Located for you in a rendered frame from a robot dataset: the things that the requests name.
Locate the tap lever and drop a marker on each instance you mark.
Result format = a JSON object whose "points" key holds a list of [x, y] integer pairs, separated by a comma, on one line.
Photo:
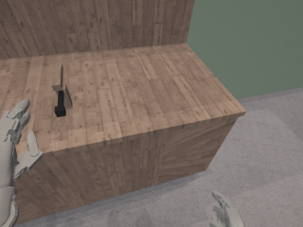
{"points": [[60, 110]]}

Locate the left robot forearm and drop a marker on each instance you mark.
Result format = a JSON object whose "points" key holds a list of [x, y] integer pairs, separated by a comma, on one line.
{"points": [[9, 210]]}

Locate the counter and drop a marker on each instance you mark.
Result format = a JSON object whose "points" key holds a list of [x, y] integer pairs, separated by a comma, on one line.
{"points": [[141, 108]]}

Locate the robot right hand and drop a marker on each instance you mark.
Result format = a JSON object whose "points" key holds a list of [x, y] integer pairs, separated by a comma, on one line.
{"points": [[230, 217]]}

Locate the robot left hand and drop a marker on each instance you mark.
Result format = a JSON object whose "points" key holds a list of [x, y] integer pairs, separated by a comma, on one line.
{"points": [[11, 125]]}

